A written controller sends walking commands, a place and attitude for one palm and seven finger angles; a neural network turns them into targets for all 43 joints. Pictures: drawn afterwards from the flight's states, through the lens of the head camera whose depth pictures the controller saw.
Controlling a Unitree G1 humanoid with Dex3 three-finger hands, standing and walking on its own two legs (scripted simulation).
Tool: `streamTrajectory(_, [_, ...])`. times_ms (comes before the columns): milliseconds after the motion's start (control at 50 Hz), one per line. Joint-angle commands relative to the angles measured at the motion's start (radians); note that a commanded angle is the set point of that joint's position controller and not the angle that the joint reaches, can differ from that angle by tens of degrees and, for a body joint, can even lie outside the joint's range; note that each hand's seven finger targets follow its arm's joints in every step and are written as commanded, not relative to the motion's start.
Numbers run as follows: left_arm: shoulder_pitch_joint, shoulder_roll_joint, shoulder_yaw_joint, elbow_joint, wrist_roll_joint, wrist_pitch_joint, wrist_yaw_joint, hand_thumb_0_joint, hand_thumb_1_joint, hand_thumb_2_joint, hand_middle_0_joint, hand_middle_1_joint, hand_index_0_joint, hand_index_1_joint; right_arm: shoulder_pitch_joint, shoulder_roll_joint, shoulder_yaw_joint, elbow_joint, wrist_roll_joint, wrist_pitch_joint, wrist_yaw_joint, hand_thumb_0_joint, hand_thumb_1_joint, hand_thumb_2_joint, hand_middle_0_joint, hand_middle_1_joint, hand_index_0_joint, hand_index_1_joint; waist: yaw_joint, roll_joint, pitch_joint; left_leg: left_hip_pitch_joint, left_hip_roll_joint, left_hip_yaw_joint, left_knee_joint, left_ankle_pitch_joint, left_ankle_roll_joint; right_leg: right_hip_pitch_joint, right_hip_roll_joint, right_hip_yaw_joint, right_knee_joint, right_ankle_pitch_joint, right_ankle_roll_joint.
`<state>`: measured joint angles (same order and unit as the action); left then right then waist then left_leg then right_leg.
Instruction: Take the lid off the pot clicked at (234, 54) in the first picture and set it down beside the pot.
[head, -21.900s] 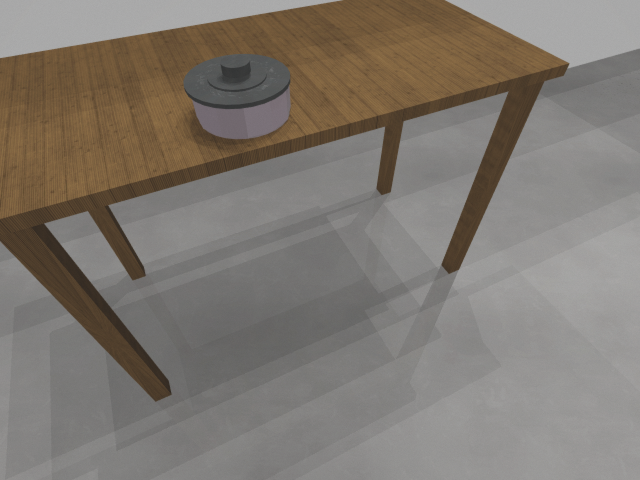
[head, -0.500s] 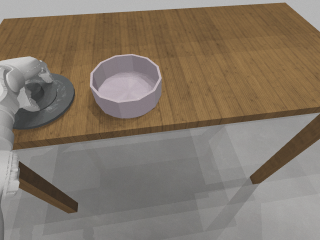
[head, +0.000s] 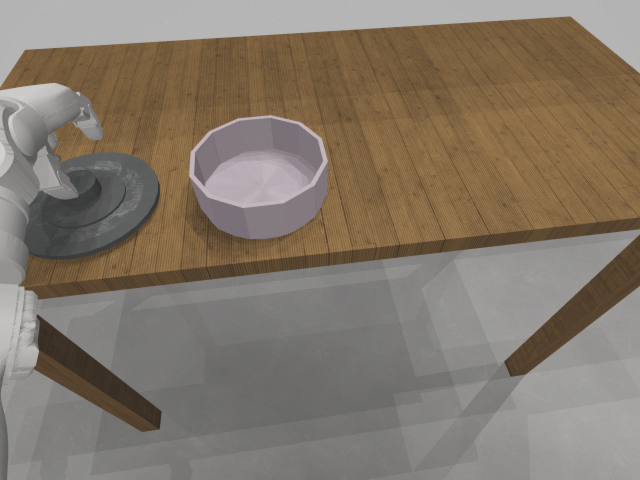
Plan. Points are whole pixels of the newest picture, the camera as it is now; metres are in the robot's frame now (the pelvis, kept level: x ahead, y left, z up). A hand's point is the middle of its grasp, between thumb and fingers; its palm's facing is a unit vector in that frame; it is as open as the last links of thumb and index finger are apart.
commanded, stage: raise the empty hand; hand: left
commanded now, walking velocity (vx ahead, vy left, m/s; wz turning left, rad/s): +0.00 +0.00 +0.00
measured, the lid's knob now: (78, 188) +0.47 +0.32 +0.10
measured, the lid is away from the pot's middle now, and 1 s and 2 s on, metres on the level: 0.24 0.24 0.24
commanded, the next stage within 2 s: draw the hand back to the body in 0.86 s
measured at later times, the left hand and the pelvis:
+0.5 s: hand (15, 120) +0.45 +0.31 +0.22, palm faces -0.27 -0.11 -0.96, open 11.1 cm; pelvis +0.00 +0.00 +0.00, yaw +0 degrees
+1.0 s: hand out of the picture +0.46 +0.32 +0.25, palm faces -0.23 -0.11 -0.97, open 11.1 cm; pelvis +0.00 +0.00 +0.00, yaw +0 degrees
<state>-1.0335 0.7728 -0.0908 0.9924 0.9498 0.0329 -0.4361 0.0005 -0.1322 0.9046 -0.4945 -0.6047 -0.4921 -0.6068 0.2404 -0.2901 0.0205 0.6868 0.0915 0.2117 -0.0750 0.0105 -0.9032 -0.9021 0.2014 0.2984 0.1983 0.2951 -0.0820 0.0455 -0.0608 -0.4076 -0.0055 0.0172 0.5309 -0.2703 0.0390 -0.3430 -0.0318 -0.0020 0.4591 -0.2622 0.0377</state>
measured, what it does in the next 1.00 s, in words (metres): stands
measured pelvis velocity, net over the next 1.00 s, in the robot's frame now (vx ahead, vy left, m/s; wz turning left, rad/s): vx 0.00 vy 0.00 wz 0.00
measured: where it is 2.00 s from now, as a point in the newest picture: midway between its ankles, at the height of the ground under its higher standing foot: outside the picture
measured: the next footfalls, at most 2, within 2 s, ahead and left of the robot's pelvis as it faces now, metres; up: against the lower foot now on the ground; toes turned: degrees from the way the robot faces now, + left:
none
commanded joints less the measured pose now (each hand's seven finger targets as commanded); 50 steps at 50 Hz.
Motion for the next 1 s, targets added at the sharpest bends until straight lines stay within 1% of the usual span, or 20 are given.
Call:
streamTrajectory(0, [-0.532,0.299,0.079,-0.21,0.014,0.012,0.037,0.0,-0.136,0.905,-0.483,-0.603,-0.483,-0.603,0.006,-0.164,-0.049,-0.087,-0.008,-0.032,-0.005,0.0,-0.9,-0.9,0.2,0.3,0.2,0.3,-0.008,0.058,-0.389,0.291,-0.015,-0.009,-0.025,0.434,0.034,0.065,0.075,-0.045,-0.02,0.287,-0.077])
streamTrajectory(40, [-0.528,0.309,0.086,-0.184,0.011,0.017,0.031,0.0,-0.136,0.905,-0.483,-0.603,-0.483,-0.603,0.006,-0.164,-0.046,-0.091,-0.008,-0.033,-0.005,0.0,-0.9,-0.9,0.2,0.3,0.2,0.3,-0.001,0.034,-0.374,0.265,-0.021,-0.008,-0.035,0.418,0.036,0.087,0.074,-0.048,-0.022,0.297,-0.078])
streamTrajectory(80, [-0.513,0.265,0.049,-0.168,0.007,0.027,0.021,0.0,-0.136,0.905,-0.483,-0.603,-0.483,-0.603,0.004,-0.167,-0.048,-0.093,-0.005,-0.037,-0.004,0.0,-0.9,-0.9,0.2,0.3,0.2,0.3,-0.006,0.039,-0.354,0.277,-0.018,-0.001,-0.029,0.438,0.036,0.071,0.074,-0.05,-0.025,0.306,-0.08])
streamTrajectory(100, [-0.55,0.313,0.082,-0.19,0.016,0.03,0.021,0.0,-0.136,0.905,-0.483,-0.603,-0.483,-0.603,0.006,-0.168,-0.046,-0.088,-0.007,-0.034,-0.002,0.0,-0.9,-0.9,0.2,0.3,0.2,0.3,-0.004,0.024,-0.383,0.274,-0.018,-0.003,-0.037,0.415,0.036,0.093,0.073,-0.044,-0.027,0.301,-0.075])
streamTrajectory(140, [-0.581,0.293,0.054,-0.169,0.019,0.036,0.013,0.0,-0.136,0.905,-0.483,-0.603,-0.483,-0.603,0.001,-0.164,-0.045,-0.089,-0.007,-0.035,-0.005,0.0,-0.9,-0.9,0.2,0.3,0.2,0.3,-0.01,0.031,-0.359,0.26,-0.024,0.001,-0.046,0.378,0.038,0.089,0.072,-0.046,-0.034,0.292,-0.077])
streamTrajectory(200, [-0.572,0.37,0.111,-0.188,0.03,0.037,0.009,0.0,-0.136,0.905,-0.483,-0.603,-0.483,-0.603,-0.003,-0.168,-0.043,-0.098,-0.01,-0.039,-0.004,0.0,-0.9,-0.9,0.2,0.3,0.2,0.3,0.007,0.046,-0.404,0.266,-0.025,-0.001,-0.042,0.41,0.036,0.128,0.07,-0.036,-0.026,0.313,-0.075])
streamTrajectory(240, [-0.578,0.317,0.063,-0.154,0.029,0.045,-0.005,0.0,-0.136,0.905,-0.483,-0.603,-0.483,-0.603,-0.004,-0.166,-0.043,-0.094,-0.005,-0.035,-0.003,0.0,-0.9,-0.9,0.2,0.3,0.2,0.3,-0.004,0.038,-0.354,0.25,-0.023,0.0,-0.047,0.397,0.035,0.103,0.071,-0.045,-0.032,0.303,-0.076])
streamTrajectory(300, [-0.602,0.343,0.079,-0.234,0.029,0.048,-0.015,0.0,-0.136,0.905,-0.483,-0.603,-0.483,-0.603,-0.007,-0.17,-0.046,-0.104,-0.006,-0.037,0.004,0.0,-0.9,-0.9,0.2,0.3,0.2,0.3,-0.002,0.06,-0.412,0.293,-0.019,-0.01,-0.037,0.466,0.034,0.112,0.071,-0.039,-0.028,0.32,-0.073])
streamTrajectory(340, [-0.602,0.286,0.032,-0.161,0.024,0.063,-0.032,0.0,-0.136,0.905,-0.483,-0.603,-0.483,-0.603,0.0,-0.168,-0.046,-0.093,-0.005,-0.034,0.002,0.0,-0.9,-0.9,0.2,0.3,0.2,0.3,-0.018,0.03,-0.344,0.273,-0.023,-0.004,-0.043,0.402,0.036,0.079,0.075,-0.048,-0.043,0.292,-0.073])
streamTrajectory(400, [-0.638,0.356,0.076,-0.214,0.029,0.063,-0.037,0.0,-0.136,0.905,-0.483,-0.603,-0.483,-0.603,-0.006,-0.173,-0.044,-0.099,-0.006,-0.036,0.004,0.0,-0.9,-0.9,0.2,0.3,0.2,0.3,-0.006,0.056,-0.385,0.281,-0.027,-0.004,-0.044,0.422,0.035,0.109,0.073,-0.041,-0.038,0.311,-0.075])
streamTrajectory(500, [-0.653,0.329,0.046,-0.151,0.037,0.076,-0.05,0.0,-0.136,0.905,-0.483,-0.603,-0.483,-0.603,0.005,-0.173,-0.042,-0.088,-0.006,-0.036,0.007,0.0,-0.9,-0.9,0.2,0.3,0.2,0.3,-0.015,0.029,-0.343,0.262,-0.026,-0.004,-0.052,0.382,0.031,0.09,0.076,-0.049,-0.047,0.282,-0.074])
streamTrajectory(580, [-0.732,0.276,-0.007,-0.231,0.032,0.078,-0.052,0.0,-0.136,0.905,-0.483,-0.603,-0.483,-0.603,0.001,-0.169,-0.045,-0.095,-0.005,-0.057,0.008,0.0,-0.9,-0.9,0.2,0.3,0.2,0.3,-0.024,0.123,-0.39,0.352,-0.02,-0.023,-0.034,0.491,0.03,0.043,0.078,-0.055,-0.047,0.285,-0.083])
streamTrajectory(600, [-0.747,0.304,0.025,-0.228,0.044,0.086,-0.051,0.0,-0.136,0.905,-0.483,-0.603,-0.483,-0.603,0.019,-0.167,-0.047,-0.083,-0.011,-0.058,0.012,0.0,-0.9,-0.9,0.2,0.3,0.2,0.3,-0.021,0.106,-0.422,0.356,-0.02,-0.027,-0.038,0.475,0.029,0.058,0.08,-0.049,-0.048,0.275,-0.076])
streamTrajectory(640, [-0.676,0.315,0.037,-0.102,0.048,0.099,-0.06,0.0,-0.136,0.905,-0.483,-0.603,-0.483,-0.603,0.022,-0.171,-0.04,-0.079,-0.008,-0.049,0.01,0.0,-0.9,-0.9,0.2,0.3,0.2,0.3,-0.016,0.034,-0.345,0.276,-0.028,-0.014,-0.053,0.406,0.029,0.074,0.077,-0.055,-0.051,0.277,-0.076])
streamTrajectory(700, [-0.763,0.331,0.033,-0.199,0.06,0.103,-0.059,0.0,-0.136,0.905,-0.483,-0.603,-0.483,-0.603,0.009,-0.172,-0.041,-0.09,-0.01,-0.05,0.017,0.0,-0.9,-0.9,0.2,0.3,0.2,0.3,-0.009,0.059,-0.414,0.303,-0.026,-0.014,-0.052,0.451,0.03,0.105,0.073,-0.046,-0.045,0.305,-0.075])
streamTrajectory(760, [-0.714,0.338,0.039,-0.093,0.07,0.115,-0.063,0.0,-0.136,0.905,-0.483,-0.603,-0.483,-0.603,0.018,-0.171,-0.039,-0.085,-0.009,-0.049,0.013,0.0,-0.9,-0.9,0.2,0.3,0.2,0.3,-0.009,0.018,-0.357,0.263,-0.029,-0.007,-0.054,0.416,0.032,0.103,0.073,-0.051,-0.047,0.303,-0.075])
streamTrajectory(820, [-0.7,0.29,-0.005,-0.066,0.067,0.117,-0.069,0.0,-0.136,0.905,-0.483,-0.603,-0.483,-0.603,0.014,-0.172,-0.039,-0.086,-0.006,-0.045,0.015,0.0,-0.9,-0.9,0.2,0.3,0.2,0.3,-0.02,0.0,-0.32,0.25,-0.025,-0.001,-0.058,0.392,0.032,0.084,0.072,-0.055,-0.052,0.291,-0.072])
streamTrajectory(880, [-0.71,0.317,0.011,-0.112,0.063,0.109,-0.068,0.0,-0.136,0.905,-0.483,-0.603,-0.483,-0.603,0.013,-0.178,-0.04,-0.094,-0.006,-0.048,0.012,0.0,-0.9,-0.9,0.2,0.3,0.2,0.3,-0.017,0.028,-0.35,0.272,-0.026,0.003,-0.053,0.418,0.034,0.095,0.07,-0.052,-0.051,0.312,-0.076])
streamTrajectory(900, [-0.758,0.373,0.054,-0.168,0.074,0.106,-0.062,0.0,-0.136,0.905,-0.483,-0.603,-0.483,-0.603,0.017,-0.174,-0.04,-0.09,-0.011,-0.044,0.016,0.0,-0.9,-0.9,0.2,0.3,0.2,0.3,-0.008,0.047,-0.404,0.286,-0.025,-0.004,-0.055,0.447,0.033,0.12,0.069,-0.044,-0.046,0.321,-0.072])
streamTrajectory(980, [-0.673,0.297,0.014,-0.238,0.05,0.108,-0.069,0.0,-0.136,0.905,-0.483,-0.603,-0.483,-0.603,0.008,-0.17,-0.047,-0.114,-0.007,-0.057,0.022,0.0,-0.9,-0.9,0.2,0.3,0.2,0.3,-0.005,0.112,-0.425,0.36,-0.015,-0.014,-0.022,0.606,0.034,0.086,0.072,-0.048,-0.037,0.363,-0.077])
